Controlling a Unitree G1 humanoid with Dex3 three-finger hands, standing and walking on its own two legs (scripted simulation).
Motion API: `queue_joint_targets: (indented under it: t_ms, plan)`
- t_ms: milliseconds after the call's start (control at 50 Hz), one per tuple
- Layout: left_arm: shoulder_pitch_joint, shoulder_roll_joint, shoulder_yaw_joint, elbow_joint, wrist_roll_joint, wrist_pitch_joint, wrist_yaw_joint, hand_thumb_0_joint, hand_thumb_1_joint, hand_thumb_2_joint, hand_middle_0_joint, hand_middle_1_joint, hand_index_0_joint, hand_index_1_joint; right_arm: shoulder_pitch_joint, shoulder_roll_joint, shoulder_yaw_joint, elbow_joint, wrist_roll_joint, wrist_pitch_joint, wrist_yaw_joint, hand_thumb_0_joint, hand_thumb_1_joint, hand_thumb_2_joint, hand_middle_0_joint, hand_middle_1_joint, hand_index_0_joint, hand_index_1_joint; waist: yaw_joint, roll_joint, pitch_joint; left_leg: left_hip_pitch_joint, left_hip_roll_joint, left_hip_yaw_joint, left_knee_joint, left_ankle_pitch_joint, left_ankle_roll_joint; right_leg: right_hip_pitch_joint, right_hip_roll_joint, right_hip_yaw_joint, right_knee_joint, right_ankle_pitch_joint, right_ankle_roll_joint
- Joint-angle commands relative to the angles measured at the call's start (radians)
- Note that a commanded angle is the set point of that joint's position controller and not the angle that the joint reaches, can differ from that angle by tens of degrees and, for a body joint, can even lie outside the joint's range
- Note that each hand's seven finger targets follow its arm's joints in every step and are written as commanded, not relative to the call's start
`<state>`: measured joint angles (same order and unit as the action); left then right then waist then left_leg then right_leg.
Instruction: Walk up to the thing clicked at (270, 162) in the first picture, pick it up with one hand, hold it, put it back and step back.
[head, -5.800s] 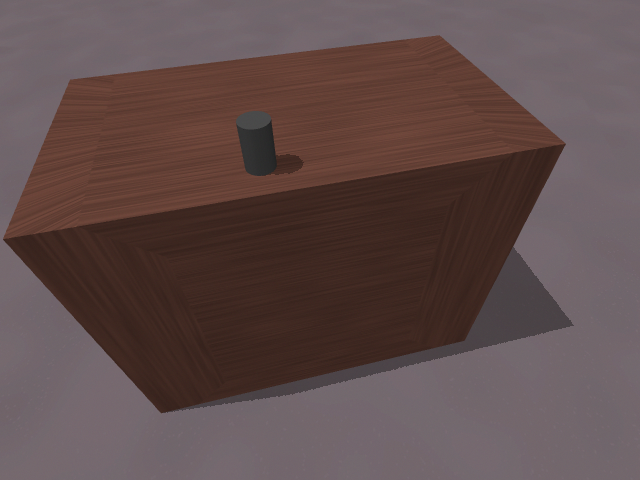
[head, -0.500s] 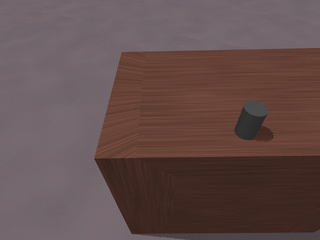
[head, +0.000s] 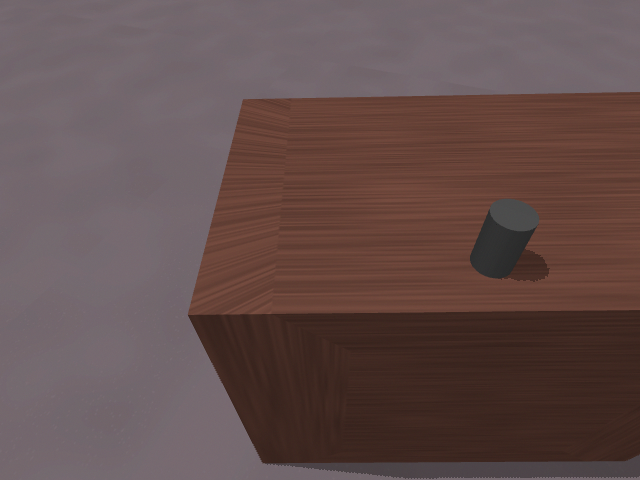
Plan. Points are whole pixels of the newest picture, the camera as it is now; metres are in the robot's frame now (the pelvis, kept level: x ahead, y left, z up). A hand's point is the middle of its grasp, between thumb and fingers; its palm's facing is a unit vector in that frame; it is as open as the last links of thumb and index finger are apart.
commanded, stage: stand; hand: right
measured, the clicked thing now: (501, 239) +0.42 -0.23 +0.07
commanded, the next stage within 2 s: rise first in 0.74 s
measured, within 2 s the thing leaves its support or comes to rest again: neither
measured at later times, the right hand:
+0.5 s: hand out of the picture +0.08 -0.25 -0.16, palm faces -0.03 +0.94 -0.34, open 7.4 cm
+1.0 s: hand out of the picture +0.15 -0.24 -0.15, palm faces +0.12 +0.94 -0.31, open 9.1 cm
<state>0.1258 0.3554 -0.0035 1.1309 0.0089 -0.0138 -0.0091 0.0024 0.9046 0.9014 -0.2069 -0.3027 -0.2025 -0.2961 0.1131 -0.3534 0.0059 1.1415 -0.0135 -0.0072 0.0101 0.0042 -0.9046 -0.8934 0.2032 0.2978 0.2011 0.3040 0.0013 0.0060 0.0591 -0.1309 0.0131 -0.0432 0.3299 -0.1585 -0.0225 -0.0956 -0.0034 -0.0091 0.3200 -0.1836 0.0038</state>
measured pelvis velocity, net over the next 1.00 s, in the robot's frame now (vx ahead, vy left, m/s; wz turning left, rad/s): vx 0.00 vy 0.00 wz -0.02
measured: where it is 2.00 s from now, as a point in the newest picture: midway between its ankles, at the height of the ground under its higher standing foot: outside the picture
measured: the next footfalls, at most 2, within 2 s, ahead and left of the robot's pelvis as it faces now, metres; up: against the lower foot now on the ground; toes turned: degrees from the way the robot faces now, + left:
none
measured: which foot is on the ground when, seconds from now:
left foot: down 0.00-1.00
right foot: down 0.00-1.00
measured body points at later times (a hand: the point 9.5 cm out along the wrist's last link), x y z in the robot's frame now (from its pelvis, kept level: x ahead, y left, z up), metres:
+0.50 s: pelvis +0.01 +0.00 +0.00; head +0.01 +0.00 +0.45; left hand +0.08 +0.31 -0.13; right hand +0.08 -0.30 -0.13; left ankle +0.02 +0.13 -0.75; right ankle +0.00 -0.12 -0.75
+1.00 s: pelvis +0.00 +0.00 -0.01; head +0.04 +0.00 +0.44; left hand +0.14 +0.29 -0.12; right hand +0.14 -0.29 -0.12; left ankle +0.02 +0.13 -0.75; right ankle +0.00 -0.12 -0.75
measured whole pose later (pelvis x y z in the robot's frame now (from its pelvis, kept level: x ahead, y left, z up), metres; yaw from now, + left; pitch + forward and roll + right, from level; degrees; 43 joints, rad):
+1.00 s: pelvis +0.00 +0.00 -0.01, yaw -1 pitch +0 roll +0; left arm 0.08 0.31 0.05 0.93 -0.08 -0.09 0.04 0.01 0.72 0.71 -0.11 -0.17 -0.10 -0.17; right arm 0.04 -0.31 -0.06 0.96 0.07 -0.08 -0.05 0.01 -0.71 -0.70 0.13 0.17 0.12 0.18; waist 0.00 0.01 0.09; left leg -0.24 0.01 -0.03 0.45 -0.21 -0.02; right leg -0.22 0.00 0.01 0.45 -0.24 0.00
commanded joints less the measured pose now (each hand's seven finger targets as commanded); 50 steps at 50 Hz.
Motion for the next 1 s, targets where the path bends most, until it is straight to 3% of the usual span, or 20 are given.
queue_joint_targets:
  t_ms: [0, 140, 280, 380, 500, 540, 680, 720, 800, 820, 840, 860, 880, 900, 920, 940, 960, 980]
  plan:
    - [-0.032, 0.220, 0.045, -0.061, 0.000, -0.021, 0.016, 0.000, 0.900, 0.900, -0.200, -0.300, -0.200, -0.301, -0.038, -0.217, -0.039, -0.061, 0.005, -0.019, -0.014, 0.000, -0.900, -0.900, 0.200, 0.300, 0.200, 0.300, -0.002, -0.003, -0.091, 0.022, 0.108, -0.074, -0.037, 0.108, 0.042, 0.008, -0.128, 0.100, -0.064, 0.105, -0.020]
    - [-0.035, 0.219, 0.046, -0.062, -0.001, -0.017, 0.018, 0.000, 0.900, 0.900, -0.200, -0.300, -0.200, -0.301, -0.038, -0.218, -0.039, -0.063, 0.008, -0.019, -0.018, 0.000, -0.900, -0.900, 0.200, 0.300, 0.200, 0.300, -0.002, 0.004, -0.080, 0.023, 0.109, -0.077, -0.044, 0.126, 0.038, 0.003, -0.124, 0.093, -0.057, 0.095, -0.022]
    - [-0.035, 0.218, 0.046, -0.066, 0.001, -0.018, 0.020, 0.000, 0.900, 0.900, -0.200, -0.300, -0.200, -0.301, -0.037, -0.218, -0.039, -0.068, 0.007, -0.019, -0.019, 0.000, -0.900, -0.900, 0.200, 0.300, 0.200, 0.300, -0.004, 0.001, -0.099, 0.034, 0.112, -0.070, -0.031, 0.168, 0.042, 0.024, -0.129, 0.090, -0.048, 0.153, -0.020]
    - [-0.029, 0.211, 0.044, -0.062, 0.000, -0.014, 0.018, 0.000, 0.900, 0.900, -0.200, -0.300, -0.200, -0.301, -0.047, -0.218, -0.039, -0.069, 0.006, -0.018, -0.018, 0.000, -0.900, -0.900, 0.200, 0.300, 0.200, 0.300, 0.003, 0.003, -0.055, 0.013, 0.110, -0.078, -0.055, 0.094, 0.041, -0.012, -0.119, 0.086, -0.060, 0.060, -0.022]
    - [-0.037, 0.214, 0.047, -0.067, 0.000, -0.016, 0.017, 0.000, 0.900, 0.900, -0.200, -0.300, -0.200, -0.301, -0.042, -0.218, -0.041, -0.071, 0.007, -0.020, -0.018, 0.000, -0.900, -0.900, 0.200, 0.300, 0.200, 0.300, -0.003, 0.005, -0.062, 0.012, 0.105, -0.074, -0.056, 0.085, 0.040, -0.003, -0.123, 0.095, -0.063, 0.073, -0.022]
    - [-0.030, 0.215, 0.045, -0.070, 0.000, -0.019, 0.017, 0.000, 0.900, 0.900, -0.200, -0.300, -0.200, -0.301, -0.047, -0.215, -0.040, -0.072, 0.007, -0.021, -0.016, 0.000, -0.900, -0.900, 0.200, 0.300, 0.200, 0.300, 0.000, -0.001, -0.081, 0.035, 0.109, -0.076, -0.048, 0.131, 0.041, 0.002, -0.125, 0.092, -0.057, 0.105, -0.023]
    - [-0.032, 0.220, 0.047, -0.066, 0.000, -0.017, 0.017, 0.000, 0.900, 0.900, -0.200, -0.300, -0.200, -0.301, -0.038, -0.211, -0.040, -0.069, 0.006, -0.018, -0.018, 0.000, -0.900, -0.900, 0.200, 0.300, 0.200, 0.300, -0.002, -0.016, -0.073, 0.028, 0.106, -0.074, -0.048, 0.102, 0.041, -0.003, -0.125, 0.095, -0.059, 0.074, -0.025]
    - [-0.026, 0.212, 0.045, -0.066, 0.000, -0.016, 0.017, 0.000, 0.900, 0.900, -0.200, -0.300, -0.200, -0.301, -0.038, -0.218, -0.040, -0.070, 0.007, -0.018, -0.017, 0.000, -0.900, -0.900, 0.200, 0.300, 0.200, 0.300, -0.003, 0.007, -0.071, 0.019, 0.104, -0.073, -0.048, 0.096, 0.041, -0.002, -0.123, 0.095, -0.063, 0.082, -0.024]
    - [-0.027, 0.219, 0.047, -0.069, 0.001, -0.019, 0.019, 0.000, 0.900, 0.900, -0.200, -0.300, -0.200, -0.301, -0.041, -0.214, -0.039, -0.075, 0.006, -0.021, -0.018, 0.000, -0.900, -0.900, 0.200, 0.300, 0.200, 0.300, -0.001, -0.002, -0.106, 0.054, 0.112, -0.069, -0.031, 0.176, 0.043, 0.014, -0.130, 0.093, -0.046, 0.158, -0.021]
    - [-0.028, 0.222, 0.049, -0.070, 0.000, -0.019, 0.020, 0.000, 0.820, 0.820, -0.120, -0.220, -0.120, -0.221, -0.038, -0.214, -0.041, -0.075, 0.006, -0.021, -0.019, 0.000, -0.820, -0.820, 0.120, 0.220, 0.120, 0.220, -0.004, -0.007, -0.114, 0.058, 0.112, -0.070, -0.028, 0.195, 0.042, 0.019, -0.129, 0.091, -0.041, 0.176, -0.022]
    - [-0.379, 0.057, 0.031, -0.421, -0.083, -0.132, 0.026, 0.000, 0.740, 0.740, -0.040, -0.140, -0.040, -0.141, -0.389, -0.039, -0.011, -0.426, 0.075, -0.098, -0.029, 0.000, -0.740, -0.740, 0.064, 0.140, 0.054, 0.140, 0.011, -0.077, -0.121, -0.081, -0.008, 0.051, 0.071, 0.105, 0.022, -0.136, -0.002, -0.017, 0.074, 0.115, -0.007]
    - [-0.337, 0.079, 0.013, -0.450, -0.109, -0.151, 0.045, 0.000, 0.660, 0.660, -0.028, -0.060, -0.013, -0.061, -0.347, -0.082, -0.018, -0.456, 0.115, -0.141, -0.048, 0.000, -0.660, -0.660, 0.064, 0.060, 0.055, 0.060, -0.028, 0.016, -0.148, -0.015, -0.021, 0.061, 0.033, 0.001, 0.024, -0.094, -0.012, -0.006, 0.036, 0.034, -0.008]
    - [-0.246, 0.150, 0.057, -0.341, -0.104, -0.146, 0.063, 0.000, 0.580, 0.580, -0.023, -0.022, 0.000, -0.047, -0.242, -0.153, -0.062, -0.326, 0.102, -0.137, -0.066, 0.000, -0.580, -0.580, 0.061, 0.042, 0.053, 0.042, -0.030, 0.018, -0.080, -0.046, -0.023, 0.068, 0.018, -0.051, 0.026, -0.125, -0.009, -0.009, 0.026, -0.011, -0.012]
    - [-0.167, 0.207, 0.122, -0.281, -0.103, -0.132, 0.069, 0.000, 0.500, 0.500, -0.022, -0.027, -0.001, -0.050, -0.184, -0.189, -0.108, -0.259, 0.098, -0.118, -0.073, 0.000, -0.500, -0.500, 0.062, 0.042, 0.054, 0.042, -0.007, 0.005, -0.054, -0.090, -0.016, 0.074, 0.049, -0.044, 0.022, -0.142, -0.002, -0.018, 0.051, -0.018, -0.012]
    - [-0.144, 0.225, 0.169, -0.320, -0.102, -0.124, 0.077, 0.000, 0.446, 0.420, -0.022, -0.029, -0.007, -0.045, -0.186, -0.214, -0.152, -0.263, 0.099, -0.111, -0.083, 0.000, -0.420, -0.420, 0.062, 0.042, 0.054, 0.042, 0.001, 0.023, -0.165, -0.062, -0.015, 0.075, 0.072, 0.021, 0.016, -0.115, 0.001, -0.016, 0.073, 0.045, -0.014]
    - [-0.130, 0.193, 0.144, -0.350, -0.100, -0.127, 0.086, 0.000, 0.389, 0.340, -0.026, -0.027, -0.012, -0.042, -0.176, -0.223, -0.166, -0.327, 0.096, -0.122, -0.095, 0.000, -0.340, -0.340, 0.060, 0.042, 0.053, 0.042, -0.003, -0.001, -0.248, -0.030, -0.009, 0.073, 0.083, 0.083, 0.019, -0.084, 0.001, -0.013, 0.086, 0.113, -0.009]
    - [-0.135, 0.146, 0.114, -0.340, -0.096, -0.132, 0.089, 0.000, 0.365, 0.261, -0.028, -0.032, -0.019, -0.043, -0.176, -0.210, -0.164, -0.378, 0.091, -0.131, -0.101, 0.000, -0.326, -0.260, 0.063, 0.041, 0.054, 0.041, -0.019, -0.043, -0.271, -0.022, -0.007, 0.067, 0.091, 0.108, 0.025, -0.083, 0.003, -0.014, 0.095, 0.145, -0.004]
    - [-0.068, 0.137, 0.133, -0.312, -0.083, -0.128, 0.091, 0.000, 0.346, 0.244, -0.028, -0.032, -0.022, -0.040, -0.091, -0.212, -0.185, -0.395, 0.082, -0.128, -0.104, 0.000, -0.283, -0.214, 0.060, 0.042, 0.053, 0.042, -0.024, -0.066, -0.276, -0.021, -0.007, 0.063, 0.096, 0.128, 0.030, -0.094, 0.006, -0.014, 0.098, 0.174, -0.001]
